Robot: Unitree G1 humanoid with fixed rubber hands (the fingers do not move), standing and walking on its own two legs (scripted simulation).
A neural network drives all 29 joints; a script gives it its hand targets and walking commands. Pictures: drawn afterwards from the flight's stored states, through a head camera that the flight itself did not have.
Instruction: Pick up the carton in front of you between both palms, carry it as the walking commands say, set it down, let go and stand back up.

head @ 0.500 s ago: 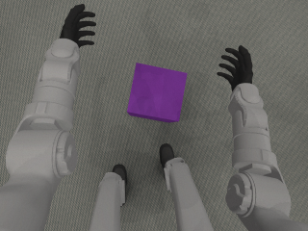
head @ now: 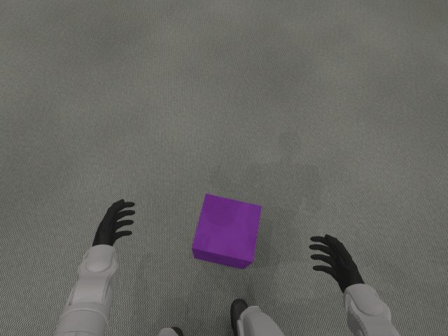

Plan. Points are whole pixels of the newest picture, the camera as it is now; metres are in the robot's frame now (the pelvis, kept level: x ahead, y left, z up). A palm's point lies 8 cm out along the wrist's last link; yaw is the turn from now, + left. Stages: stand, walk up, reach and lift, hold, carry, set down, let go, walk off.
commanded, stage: let go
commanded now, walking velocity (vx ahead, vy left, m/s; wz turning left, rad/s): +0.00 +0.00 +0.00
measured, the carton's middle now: (225, 233) +0.43 -0.08 -0.62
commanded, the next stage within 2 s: stand in 0.82 s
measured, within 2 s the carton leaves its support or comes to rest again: neither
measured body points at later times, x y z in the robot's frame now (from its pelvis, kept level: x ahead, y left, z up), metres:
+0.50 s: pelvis +0.04 +0.02 +0.03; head +0.05 +0.01 +0.48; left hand +0.21 +0.25 -0.04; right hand +0.20 -0.21 -0.05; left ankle -0.02 +0.15 -0.71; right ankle +0.05 -0.12 -0.71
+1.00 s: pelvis +0.03 +0.00 +0.02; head +0.04 -0.02 +0.47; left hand +0.18 +0.27 -0.07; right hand +0.16 -0.28 -0.09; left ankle -0.02 +0.15 -0.71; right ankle +0.05 -0.12 -0.71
